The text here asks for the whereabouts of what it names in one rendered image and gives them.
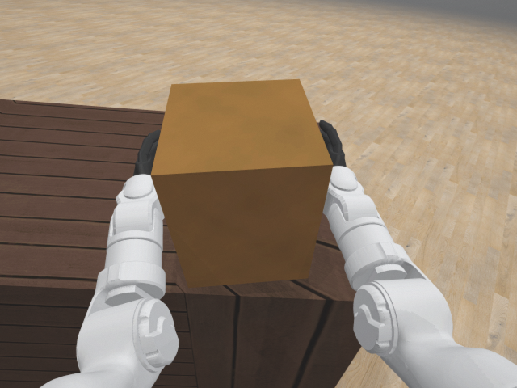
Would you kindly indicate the carton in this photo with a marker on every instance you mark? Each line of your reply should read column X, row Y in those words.
column 241, row 172

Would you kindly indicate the right robot hand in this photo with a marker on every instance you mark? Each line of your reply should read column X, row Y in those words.
column 333, row 143

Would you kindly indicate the left robot forearm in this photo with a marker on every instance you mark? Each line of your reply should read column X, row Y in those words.
column 133, row 267

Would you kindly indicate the right robot forearm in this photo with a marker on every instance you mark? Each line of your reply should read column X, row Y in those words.
column 367, row 247

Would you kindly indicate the pedestal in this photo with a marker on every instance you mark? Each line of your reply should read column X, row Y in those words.
column 61, row 168

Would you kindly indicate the robot right upper arm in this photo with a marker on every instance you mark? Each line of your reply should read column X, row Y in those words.
column 408, row 324

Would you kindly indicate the left robot hand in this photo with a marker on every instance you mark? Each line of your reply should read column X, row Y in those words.
column 146, row 154

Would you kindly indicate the robot left upper arm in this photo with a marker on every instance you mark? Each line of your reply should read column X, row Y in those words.
column 125, row 346

